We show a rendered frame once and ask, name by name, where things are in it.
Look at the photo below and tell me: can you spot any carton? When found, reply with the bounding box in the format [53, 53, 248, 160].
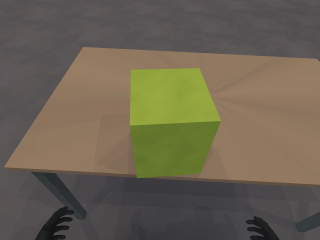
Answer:
[130, 68, 221, 179]

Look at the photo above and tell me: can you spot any right robot hand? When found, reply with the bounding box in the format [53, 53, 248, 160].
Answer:
[246, 216, 280, 240]

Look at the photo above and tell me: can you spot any table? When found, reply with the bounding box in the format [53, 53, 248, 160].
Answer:
[4, 47, 320, 232]

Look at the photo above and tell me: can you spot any left robot hand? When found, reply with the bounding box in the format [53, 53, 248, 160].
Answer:
[35, 206, 74, 240]

